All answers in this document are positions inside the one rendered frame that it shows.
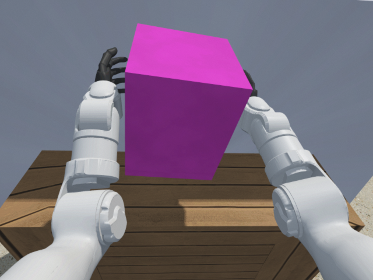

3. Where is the right robot hand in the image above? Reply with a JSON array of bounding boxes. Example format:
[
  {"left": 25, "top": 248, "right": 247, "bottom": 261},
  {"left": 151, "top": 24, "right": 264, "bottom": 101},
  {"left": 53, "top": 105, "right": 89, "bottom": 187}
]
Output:
[{"left": 243, "top": 70, "right": 258, "bottom": 97}]

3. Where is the left robot hand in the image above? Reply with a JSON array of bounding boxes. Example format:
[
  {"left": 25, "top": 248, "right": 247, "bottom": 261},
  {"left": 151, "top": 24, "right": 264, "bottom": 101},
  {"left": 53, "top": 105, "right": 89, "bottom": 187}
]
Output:
[{"left": 95, "top": 47, "right": 128, "bottom": 93}]

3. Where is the right robot forearm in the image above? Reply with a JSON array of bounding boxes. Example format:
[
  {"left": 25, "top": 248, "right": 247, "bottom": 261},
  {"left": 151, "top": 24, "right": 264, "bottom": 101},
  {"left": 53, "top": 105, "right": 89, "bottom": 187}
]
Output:
[{"left": 239, "top": 96, "right": 349, "bottom": 221}]

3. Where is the pedestal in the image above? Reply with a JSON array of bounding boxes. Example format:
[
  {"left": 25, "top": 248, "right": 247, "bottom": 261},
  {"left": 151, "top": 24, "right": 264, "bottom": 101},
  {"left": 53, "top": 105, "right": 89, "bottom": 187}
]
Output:
[{"left": 0, "top": 150, "right": 365, "bottom": 280}]

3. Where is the carton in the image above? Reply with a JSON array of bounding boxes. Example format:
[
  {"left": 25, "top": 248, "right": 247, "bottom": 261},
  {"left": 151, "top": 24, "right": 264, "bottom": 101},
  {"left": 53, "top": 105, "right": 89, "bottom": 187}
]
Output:
[{"left": 125, "top": 23, "right": 253, "bottom": 180}]

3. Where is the left robot upper arm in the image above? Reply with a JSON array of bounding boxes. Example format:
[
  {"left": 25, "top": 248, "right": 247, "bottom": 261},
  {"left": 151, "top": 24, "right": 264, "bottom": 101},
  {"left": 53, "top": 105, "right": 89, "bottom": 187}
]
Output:
[{"left": 0, "top": 190, "right": 127, "bottom": 280}]

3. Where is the left robot forearm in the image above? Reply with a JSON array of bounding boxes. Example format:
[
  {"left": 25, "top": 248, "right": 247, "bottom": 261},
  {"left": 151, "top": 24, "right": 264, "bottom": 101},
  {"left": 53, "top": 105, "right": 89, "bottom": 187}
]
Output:
[{"left": 51, "top": 80, "right": 123, "bottom": 235}]

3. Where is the right robot upper arm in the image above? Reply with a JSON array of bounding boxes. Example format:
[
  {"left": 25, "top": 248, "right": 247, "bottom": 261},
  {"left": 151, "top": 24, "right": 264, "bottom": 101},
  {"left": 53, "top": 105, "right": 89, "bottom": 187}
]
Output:
[{"left": 272, "top": 176, "right": 373, "bottom": 280}]

